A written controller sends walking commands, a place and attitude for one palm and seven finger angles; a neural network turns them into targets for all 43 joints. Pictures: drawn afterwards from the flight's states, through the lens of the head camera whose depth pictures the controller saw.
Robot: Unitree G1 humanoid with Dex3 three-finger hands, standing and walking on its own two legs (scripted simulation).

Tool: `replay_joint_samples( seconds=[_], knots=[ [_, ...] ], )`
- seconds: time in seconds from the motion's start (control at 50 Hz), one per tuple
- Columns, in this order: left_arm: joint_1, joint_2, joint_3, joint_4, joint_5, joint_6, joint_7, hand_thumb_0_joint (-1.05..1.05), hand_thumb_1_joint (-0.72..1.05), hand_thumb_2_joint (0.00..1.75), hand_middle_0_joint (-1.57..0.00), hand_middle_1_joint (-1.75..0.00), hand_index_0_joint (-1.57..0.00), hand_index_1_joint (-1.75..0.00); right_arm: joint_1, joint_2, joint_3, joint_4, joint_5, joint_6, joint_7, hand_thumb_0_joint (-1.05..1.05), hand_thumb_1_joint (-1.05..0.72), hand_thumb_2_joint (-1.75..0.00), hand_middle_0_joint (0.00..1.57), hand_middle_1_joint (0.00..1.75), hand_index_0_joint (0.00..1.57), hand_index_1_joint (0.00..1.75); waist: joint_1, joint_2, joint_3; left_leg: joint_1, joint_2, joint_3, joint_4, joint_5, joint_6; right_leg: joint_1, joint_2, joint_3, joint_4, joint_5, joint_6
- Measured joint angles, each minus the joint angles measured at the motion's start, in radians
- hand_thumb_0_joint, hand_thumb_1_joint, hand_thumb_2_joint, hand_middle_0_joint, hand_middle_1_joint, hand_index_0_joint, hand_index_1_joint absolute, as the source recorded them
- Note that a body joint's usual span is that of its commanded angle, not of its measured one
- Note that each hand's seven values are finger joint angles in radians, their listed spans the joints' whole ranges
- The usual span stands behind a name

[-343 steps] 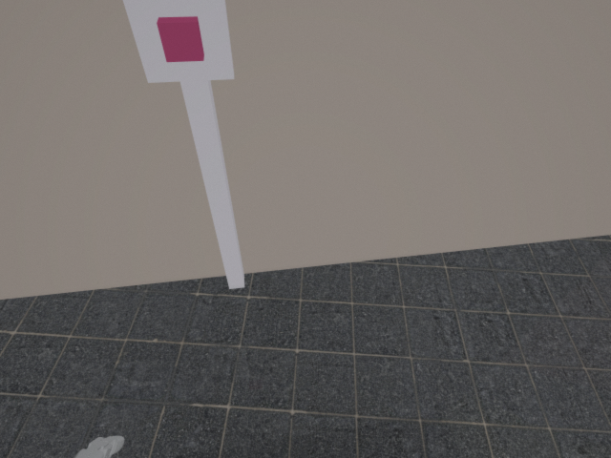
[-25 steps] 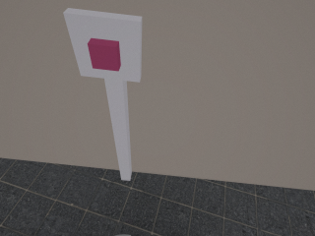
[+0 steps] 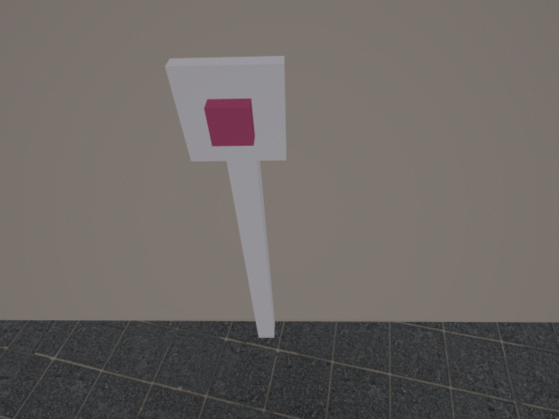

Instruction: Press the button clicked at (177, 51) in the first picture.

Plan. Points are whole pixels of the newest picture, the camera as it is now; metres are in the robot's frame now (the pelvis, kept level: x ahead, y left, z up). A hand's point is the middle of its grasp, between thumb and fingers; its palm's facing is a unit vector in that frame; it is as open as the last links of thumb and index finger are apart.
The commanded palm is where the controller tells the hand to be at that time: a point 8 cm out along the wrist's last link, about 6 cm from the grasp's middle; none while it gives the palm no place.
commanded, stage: come to a stop and stand still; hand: left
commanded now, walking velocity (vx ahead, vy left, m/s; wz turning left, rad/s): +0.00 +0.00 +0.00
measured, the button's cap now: (231, 121) +0.52 +0.12 +0.18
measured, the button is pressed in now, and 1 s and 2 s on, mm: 0 0 0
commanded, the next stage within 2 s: look again from close up in 0.58 s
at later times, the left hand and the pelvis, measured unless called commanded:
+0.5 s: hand out of the picture -0.01 +0.22 -0.17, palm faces -0.01 -0.98 -0.20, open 7.3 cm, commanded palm none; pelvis -0.02 +0.05 +0.00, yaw -1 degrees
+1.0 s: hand out of the picture -0.05 +0.17 -0.17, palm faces +0.01 -0.99 -0.14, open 7.4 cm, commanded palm none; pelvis -0.01 +0.02 +0.00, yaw -1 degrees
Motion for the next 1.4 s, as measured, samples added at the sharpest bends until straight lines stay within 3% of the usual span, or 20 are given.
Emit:
replay_joint_samples(
  seconds=[0.04,0.08,0.12,0.2,0.3,0.4,0.48,0.6,0.9,1.3,1.34,1.4],
  knots=[
    [0.000,0.003,-0.004,0.015,-0.001,-0.005,-0.003,0.00,0.91,0.90,-0.20,-0.30,-0.20,-0.30,0.008,0.006,0.007,0.003,0.004,-0.011,0.004,0.01,-0.93,-0.90,0.20,0.30,0.20,0.29,-0.007,-0.019,0.009,0.024,0.037,-0.036,0.000,-0.010,0.002,0.000,-0.002,0.009,-0.007,0.011,0.025],
    [-0.011,0.008,-0.010,0.022,-0.001,-0.009,-0.011,0.00,0.91,0.90,-0.20,-0.30,-0.20,-0.30,0.019,0.011,0.015,0.006,0.006,-0.025,0.005,0.01,-0.93,-0.90,0.20,0.30,0.20,0.29,-0.017,-0.037,0.020,0.086,0.072,-0.067,-0.111,0.014,0.000,-0.016,-0.006,0.011,0.023,0.000,0.049],
    [-0.046,0.011,-0.013,0.030,-0.008,-0.005,-0.018,0.00,0.90,0.90,-0.20,-0.30,-0.20,-0.30,0.025,0.018,0.021,0.025,0.005,-0.040,-0.002,0.01,-0.92,-0.90,0.19,0.30,0.20,0.29,-0.024,-0.063,0.039,0.102,0.064,-0.064,-0.155,0.078,0.031,-0.038,-0.028,0.010,0.076,-0.028,0.063],
    [-0.095,0.007,-0.016,0.027,-0.010,0.001,-0.024,0.00,0.91,0.90,-0.20,-0.30,-0.20,-0.30,0.036,0.033,0.035,0.057,-0.002,-0.043,-0.013,0.01,-0.92,-0.90,0.19,0.30,0.20,0.29,-0.010,-0.090,0.039,0.106,0.040,-0.035,-0.184,0.079,0.084,-0.064,-0.037,0.048,0.111,-0.084,0.029],
    [-0.138,0.010,-0.016,0.029,-0.007,0.000,-0.027,0.00,0.91,0.90,-0.20,-0.30,-0.20,-0.30,0.032,0.057,0.043,0.075,-0.003,-0.053,-0.026,0.01,-0.92,-0.90,0.19,0.30,0.20,0.29,-0.024,-0.098,0.032,0.123,0.016,-0.017,-0.279,0.140,0.102,-0.112,-0.026,0.060,0.206,-0.114,0.011],
    [-0.156,0.017,-0.011,0.038,-0.009,-0.002,-0.024,0.00,0.92,0.90,-0.20,-0.30,-0.20,-0.30,0.027,0.061,0.041,0.095,-0.004,-0.056,-0.029,0.02,-0.93,-0.90,0.20,0.30,0.20,0.29,-0.030,-0.100,0.026,0.121,-0.010,0.000,-0.309,0.164,0.112,-0.080,-0.027,0.055,0.123,-0.093,0.006],
    [-0.157,0.000,-0.017,0.053,-0.008,-0.007,-0.021,0.00,0.91,0.90,-0.20,-0.30,-0.20,-0.30,0.020,0.050,0.038,0.115,-0.001,-0.050,-0.026,0.02,-0.93,-0.90,0.20,0.30,0.20,0.29,-0.034,-0.064,0.030,0.123,-0.005,-0.009,-0.310,0.167,0.104,-0.040,-0.016,0.047,0.033,-0.004,0.033],
    [-0.113,-0.008,-0.026,0.067,-0.011,-0.018,-0.020,0.00,0.91,0.90,-0.20,-0.30,-0.20,-0.30,0.022,0.047,0.041,0.129,-0.001,-0.047,-0.017,0.02,-0.93,-0.90,0.20,0.30,0.20,0.29,-0.033,-0.052,0.024,0.133,0.006,-0.017,-0.330,0.180,0.096,-0.022,-0.004,0.041,-0.002,0.009,0.037],
    [-0.049,-0.039,-0.044,0.107,-0.014,-0.030,-0.019,0.00,0.91,0.90,-0.20,-0.30,-0.20,-0.30,0.015,0.049,0.049,0.147,0.004,-0.055,-0.021,0.01,-0.92,-0.90,0.19,0.30,0.20,0.29,-0.021,-0.065,0.026,0.138,0.031,-0.033,-0.316,0.166,0.069,-0.004,0.022,0.027,-0.015,0.004,0.012],
    [-0.094,-0.038,-0.044,0.083,-0.015,-0.051,-0.004,0.00,0.91,0.90,-0.20,-0.30,-0.20,-0.30,0.026,0.062,0.063,0.168,0.006,-0.063,-0.030,0.02,-0.93,-0.90,0.19,0.30,0.20,0.29,-0.025,-0.060,0.029,0.147,0.072,-0.060,-0.257,0.108,0.019,0.045,0.066,0.009,-0.036,-0.023,-0.031],
    [0.030,-0.006,-0.044,-0.262,-0.074,0.081,0.029,0.04,0.95,0.90,-0.21,-0.31,-0.21,-0.31,0.062,0.044,0.069,0.078,0.022,-0.105,-0.046,0.03,-0.94,-0.90,0.20,0.30,0.20,0.29,-0.024,-0.062,0.040,0.150,0.077,-0.060,-0.238,0.083,0.018,0.038,0.072,0.018,-0.008,-0.036,-0.035],
    [0.123,0.046,-0.032,-0.631,-0.140,0.006,0.095,0.07,0.99,0.90,-0.23,-0.33,-0.23,-0.33,0.098,0.000,0.049,-0.020,0.047,-0.231,-0.073,0.03,-0.94,-0.90,0.20,0.30,0.20,0.29,-0.034,-0.040,0.015,0.134,0.064,-0.071,-0.210,0.073,0.014,0.022,0.060,0.005,0.037,-0.069,-0.038]
  ],
)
